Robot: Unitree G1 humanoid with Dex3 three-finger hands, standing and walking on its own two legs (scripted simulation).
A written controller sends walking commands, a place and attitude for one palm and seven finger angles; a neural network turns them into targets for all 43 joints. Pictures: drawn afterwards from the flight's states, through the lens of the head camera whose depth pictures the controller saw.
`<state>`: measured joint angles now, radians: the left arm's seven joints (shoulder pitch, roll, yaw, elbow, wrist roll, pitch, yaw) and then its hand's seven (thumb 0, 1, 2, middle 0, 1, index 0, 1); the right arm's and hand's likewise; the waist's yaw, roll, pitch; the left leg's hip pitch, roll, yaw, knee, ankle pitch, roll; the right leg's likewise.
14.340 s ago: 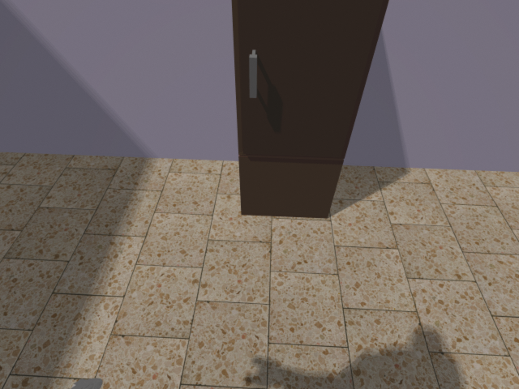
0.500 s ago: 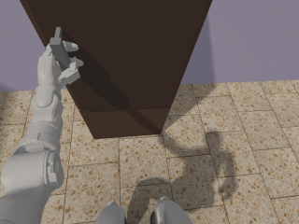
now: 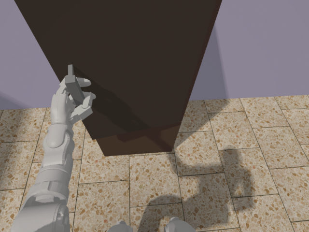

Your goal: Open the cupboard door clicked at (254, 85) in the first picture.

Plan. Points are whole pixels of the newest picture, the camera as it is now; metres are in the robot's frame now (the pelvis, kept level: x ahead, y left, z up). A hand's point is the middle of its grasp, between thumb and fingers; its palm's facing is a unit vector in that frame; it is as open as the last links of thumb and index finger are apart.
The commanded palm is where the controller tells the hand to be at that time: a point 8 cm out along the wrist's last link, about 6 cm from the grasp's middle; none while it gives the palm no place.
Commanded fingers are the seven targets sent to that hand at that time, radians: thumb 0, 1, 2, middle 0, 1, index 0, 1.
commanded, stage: pull the door open along its arc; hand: left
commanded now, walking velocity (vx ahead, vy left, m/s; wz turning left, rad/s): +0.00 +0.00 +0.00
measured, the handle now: (78, 90) +0.47 +0.19 +0.06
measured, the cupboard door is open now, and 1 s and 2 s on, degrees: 9 43 44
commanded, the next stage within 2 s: open thumb and fingers to let go in 0.64 s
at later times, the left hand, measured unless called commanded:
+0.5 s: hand (124, 155) +0.29 +0.06 +0.06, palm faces +0.39 -0.92 +0.00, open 6.0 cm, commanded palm +0.22 +0.08 +0.06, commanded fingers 0.00 0.90 0.90 -0.40 -1.35 -0.40 -1.35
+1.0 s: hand (138, 166) +0.27 +0.03 +0.06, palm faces +0.43 -0.90 -0.03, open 7.3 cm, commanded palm +0.22 +0.07 +0.06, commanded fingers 0.00 -0.08 0.48 -0.33 -1.25 -0.33 -1.25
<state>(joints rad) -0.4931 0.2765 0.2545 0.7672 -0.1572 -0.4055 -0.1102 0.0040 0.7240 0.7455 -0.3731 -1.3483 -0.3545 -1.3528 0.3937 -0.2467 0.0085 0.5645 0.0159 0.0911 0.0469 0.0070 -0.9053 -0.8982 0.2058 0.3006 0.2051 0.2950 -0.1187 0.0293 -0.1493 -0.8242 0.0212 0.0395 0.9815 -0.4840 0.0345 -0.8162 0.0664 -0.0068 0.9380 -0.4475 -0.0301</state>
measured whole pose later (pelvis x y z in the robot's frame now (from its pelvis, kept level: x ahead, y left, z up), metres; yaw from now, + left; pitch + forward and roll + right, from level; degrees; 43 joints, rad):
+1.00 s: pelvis -0.01 -0.07 +0.00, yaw +7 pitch +11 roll +2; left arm 0.17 -0.09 -0.23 0.09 0.07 -0.23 0.54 0.01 0.44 0.70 -0.36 -1.30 -0.39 -1.31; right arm 0.20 -0.21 0.00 0.55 -0.06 -0.01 0.01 0.01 -0.91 -0.90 0.20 0.30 0.20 0.29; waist -0.02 0.03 -0.15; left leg -0.70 -0.01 -0.06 0.94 -0.44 -0.03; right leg -0.69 0.04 -0.11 0.98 -0.49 -0.12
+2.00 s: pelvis -0.03 -0.02 -0.01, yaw +4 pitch +11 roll +0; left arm 0.24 0.01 -0.30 -0.02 0.00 -0.30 0.15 -0.02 -0.50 0.30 -0.17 -0.32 -0.16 -0.33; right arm 0.27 -0.22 0.02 0.43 0.00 -0.01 0.02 0.01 -0.90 -0.90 0.20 0.30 0.20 0.30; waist -0.02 0.04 -0.12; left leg -0.76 -0.03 0.00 1.04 -0.48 0.02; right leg -0.74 0.02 -0.05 1.05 -0.49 -0.05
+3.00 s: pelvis -0.02 -0.02 -0.02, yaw +5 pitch +14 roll -1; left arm 0.60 0.16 -0.08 -0.29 -0.16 -0.37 -0.11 -0.02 -0.50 0.30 -0.16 -0.30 -0.16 -0.31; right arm 0.27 -0.24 0.01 0.39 0.02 -0.05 -0.03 0.01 -0.90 -0.90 0.21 0.30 0.20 0.30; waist 0.00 0.05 -0.15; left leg -0.84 -0.01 -0.04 1.14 -0.54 0.01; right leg -0.81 0.03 -0.09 1.11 -0.54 -0.06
